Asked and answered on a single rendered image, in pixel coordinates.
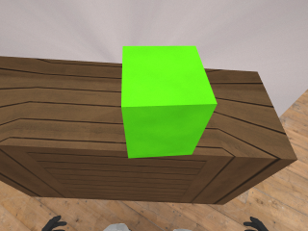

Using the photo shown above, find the robot right hand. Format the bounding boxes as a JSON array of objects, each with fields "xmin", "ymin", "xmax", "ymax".
[{"xmin": 243, "ymin": 217, "xmax": 269, "ymax": 231}]

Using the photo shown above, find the robot left hand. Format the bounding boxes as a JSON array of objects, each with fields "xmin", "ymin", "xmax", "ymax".
[{"xmin": 41, "ymin": 215, "xmax": 67, "ymax": 231}]

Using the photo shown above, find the pedestal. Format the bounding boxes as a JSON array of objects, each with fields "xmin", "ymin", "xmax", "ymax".
[{"xmin": 0, "ymin": 56, "xmax": 297, "ymax": 205}]

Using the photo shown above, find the carton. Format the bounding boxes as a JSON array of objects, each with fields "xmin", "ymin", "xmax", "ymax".
[{"xmin": 121, "ymin": 45, "xmax": 218, "ymax": 159}]

